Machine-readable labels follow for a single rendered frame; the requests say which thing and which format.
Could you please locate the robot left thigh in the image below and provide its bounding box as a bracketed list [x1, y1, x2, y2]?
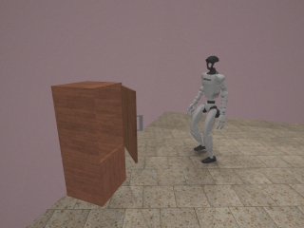
[203, 107, 220, 140]

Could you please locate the cupboard door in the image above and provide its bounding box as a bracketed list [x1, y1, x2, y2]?
[121, 85, 138, 163]

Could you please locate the robot right upper arm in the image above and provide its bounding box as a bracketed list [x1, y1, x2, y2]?
[200, 72, 207, 92]

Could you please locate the right robot forearm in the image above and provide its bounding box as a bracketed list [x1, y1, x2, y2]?
[193, 90, 203, 105]

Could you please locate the robot right foot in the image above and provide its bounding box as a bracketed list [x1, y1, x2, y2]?
[194, 145, 206, 151]

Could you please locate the robot left upper arm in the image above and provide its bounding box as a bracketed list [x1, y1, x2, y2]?
[216, 74, 228, 98]

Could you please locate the left robot forearm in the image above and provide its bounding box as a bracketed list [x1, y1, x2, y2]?
[219, 92, 229, 115]

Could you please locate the right robot hand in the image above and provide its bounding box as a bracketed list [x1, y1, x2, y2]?
[186, 103, 196, 116]

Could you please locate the handle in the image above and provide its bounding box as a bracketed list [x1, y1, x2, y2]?
[136, 114, 143, 131]

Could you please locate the left robot hand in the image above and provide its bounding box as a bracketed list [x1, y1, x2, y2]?
[216, 114, 226, 130]

